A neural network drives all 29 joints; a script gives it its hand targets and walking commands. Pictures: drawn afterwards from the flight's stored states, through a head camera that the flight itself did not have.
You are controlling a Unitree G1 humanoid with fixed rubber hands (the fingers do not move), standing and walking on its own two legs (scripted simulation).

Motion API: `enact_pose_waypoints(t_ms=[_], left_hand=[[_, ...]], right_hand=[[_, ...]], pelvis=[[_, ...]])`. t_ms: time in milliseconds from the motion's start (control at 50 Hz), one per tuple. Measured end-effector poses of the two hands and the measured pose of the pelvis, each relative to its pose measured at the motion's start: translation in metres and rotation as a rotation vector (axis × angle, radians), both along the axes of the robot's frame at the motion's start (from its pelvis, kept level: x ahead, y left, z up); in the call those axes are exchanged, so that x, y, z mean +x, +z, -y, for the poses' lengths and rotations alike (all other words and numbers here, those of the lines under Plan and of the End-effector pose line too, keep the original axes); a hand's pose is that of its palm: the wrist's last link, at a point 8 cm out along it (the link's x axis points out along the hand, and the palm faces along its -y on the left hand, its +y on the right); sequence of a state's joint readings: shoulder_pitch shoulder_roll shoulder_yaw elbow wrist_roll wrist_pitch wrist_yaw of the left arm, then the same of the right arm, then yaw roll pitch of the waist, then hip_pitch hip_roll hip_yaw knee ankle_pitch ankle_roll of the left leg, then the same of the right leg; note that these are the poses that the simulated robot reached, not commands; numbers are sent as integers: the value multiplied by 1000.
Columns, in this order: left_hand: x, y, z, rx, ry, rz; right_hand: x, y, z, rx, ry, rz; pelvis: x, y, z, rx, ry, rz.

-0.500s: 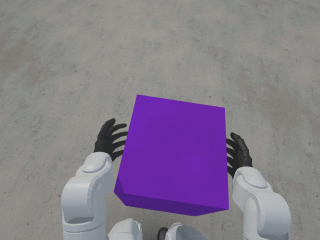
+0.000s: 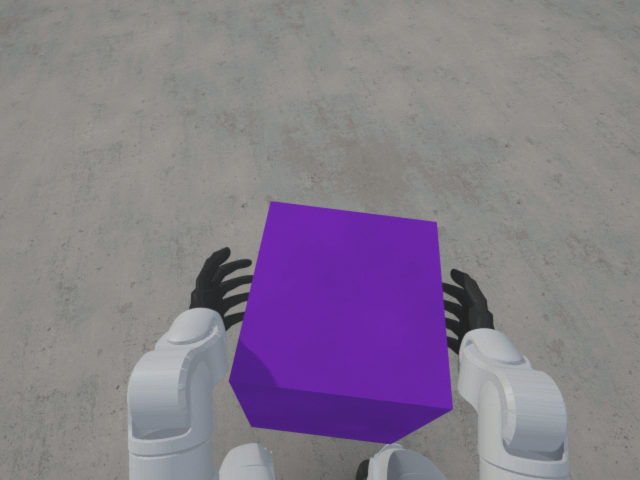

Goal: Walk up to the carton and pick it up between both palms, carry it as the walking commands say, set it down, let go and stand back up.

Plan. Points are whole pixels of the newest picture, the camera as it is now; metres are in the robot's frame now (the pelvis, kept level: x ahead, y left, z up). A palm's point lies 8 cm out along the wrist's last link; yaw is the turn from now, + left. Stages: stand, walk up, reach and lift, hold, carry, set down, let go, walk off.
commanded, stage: carry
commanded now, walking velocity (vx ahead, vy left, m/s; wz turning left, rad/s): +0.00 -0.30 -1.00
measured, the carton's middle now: (335, 333) +0.29 +0.01 -0.01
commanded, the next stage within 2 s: none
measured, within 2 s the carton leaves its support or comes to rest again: neither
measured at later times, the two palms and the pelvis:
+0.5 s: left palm (617, 359) +0.23 -0.27 +0.06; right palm out of the picture +0.09 -0.52 +0.06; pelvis -0.06 -0.28 +0.00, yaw -29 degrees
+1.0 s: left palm out of the picture +0.02 -0.62 +0.10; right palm out of the picture -0.22 -0.78 +0.07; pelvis -0.25 -0.49 +0.00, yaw -56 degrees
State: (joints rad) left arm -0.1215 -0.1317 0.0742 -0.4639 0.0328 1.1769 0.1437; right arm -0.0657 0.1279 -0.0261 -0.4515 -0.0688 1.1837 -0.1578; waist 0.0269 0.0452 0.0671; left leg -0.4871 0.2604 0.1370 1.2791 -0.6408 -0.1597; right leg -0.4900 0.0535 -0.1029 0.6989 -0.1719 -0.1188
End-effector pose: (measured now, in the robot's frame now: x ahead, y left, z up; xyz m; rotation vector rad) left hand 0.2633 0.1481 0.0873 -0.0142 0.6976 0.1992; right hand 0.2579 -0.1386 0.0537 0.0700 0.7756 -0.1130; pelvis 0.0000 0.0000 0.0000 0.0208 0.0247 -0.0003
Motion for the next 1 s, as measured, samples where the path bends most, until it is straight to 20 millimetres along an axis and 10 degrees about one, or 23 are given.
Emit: enact_pose_waypoints(t_ms=[160,360,500,640,800,900,1000], left_hand=[[23,17,154,-122,-265,112],[10,33,339,-56,-441,204],[-28,-24,421,-68,-510,-89],[-48,11,524,-204,-668,104],[-117,52,644,-116,-916,99],[-179,37,711,-158,-943,99],[-248,11,771,-38,-988,53]], right_hand=[[-49,48,146,-115,-270,117],[-106,37,312,-68,-437,198],[-166,6,385,-74,-504,-96],[-227,52,459,-201,-675,99],[-344,64,527,-129,-909,79],[-409,61,590,-163,-941,81],[-482,19,641,-58,-982,26]], pelvis=[[-9,12,88,-17,-226,-19],[-25,-17,221,-67,-385,26],[-61,4,284,-27,-497,-13],[-92,6,333,-20,-674,-31],[-132,28,394,-84,-848,-29],[-194,12,449,-75,-903,-21],[-252,-3,493,-25,-978,-10]])
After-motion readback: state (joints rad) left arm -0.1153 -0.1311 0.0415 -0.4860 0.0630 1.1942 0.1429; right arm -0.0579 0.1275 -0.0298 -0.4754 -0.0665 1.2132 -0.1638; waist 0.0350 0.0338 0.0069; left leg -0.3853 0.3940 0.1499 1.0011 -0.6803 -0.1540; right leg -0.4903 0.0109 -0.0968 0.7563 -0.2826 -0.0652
